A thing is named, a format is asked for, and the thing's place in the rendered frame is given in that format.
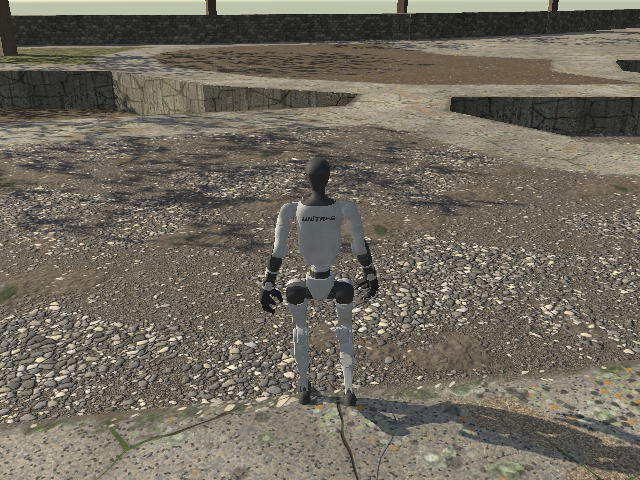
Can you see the robot left upper arm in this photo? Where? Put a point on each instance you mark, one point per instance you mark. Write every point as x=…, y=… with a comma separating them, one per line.
x=287, y=211

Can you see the robot right thigh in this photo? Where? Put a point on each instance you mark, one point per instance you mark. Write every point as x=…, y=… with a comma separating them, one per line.
x=344, y=297

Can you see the robot right hand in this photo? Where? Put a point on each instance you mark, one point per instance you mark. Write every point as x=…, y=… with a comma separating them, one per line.
x=366, y=284

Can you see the right robot forearm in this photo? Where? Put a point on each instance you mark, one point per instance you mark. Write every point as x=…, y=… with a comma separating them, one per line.
x=367, y=264

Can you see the humanoid robot torso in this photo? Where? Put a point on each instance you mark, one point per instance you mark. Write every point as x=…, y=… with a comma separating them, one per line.
x=319, y=240

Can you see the left robot forearm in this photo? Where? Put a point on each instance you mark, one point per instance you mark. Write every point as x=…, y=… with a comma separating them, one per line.
x=272, y=269

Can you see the robot left hand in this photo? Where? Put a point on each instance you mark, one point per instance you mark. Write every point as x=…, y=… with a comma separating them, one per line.
x=265, y=299

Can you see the robot right upper arm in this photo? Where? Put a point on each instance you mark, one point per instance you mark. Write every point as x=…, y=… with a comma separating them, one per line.
x=350, y=210

